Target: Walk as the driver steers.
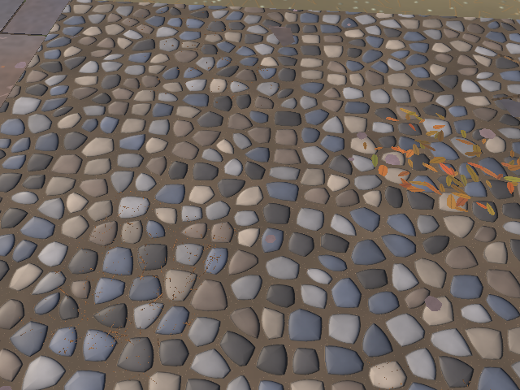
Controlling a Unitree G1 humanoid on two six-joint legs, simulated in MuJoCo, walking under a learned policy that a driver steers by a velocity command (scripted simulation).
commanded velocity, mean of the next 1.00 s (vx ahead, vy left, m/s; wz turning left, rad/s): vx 0.84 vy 0.00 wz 0.03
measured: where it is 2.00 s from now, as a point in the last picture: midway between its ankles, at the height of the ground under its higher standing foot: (307, 158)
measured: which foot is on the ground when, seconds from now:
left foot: down 0.00-0.28, up 0.30-0.72, down 0.74-1.00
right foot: up 0.00-0.26, down 0.28-0.74, up 0.76-1.00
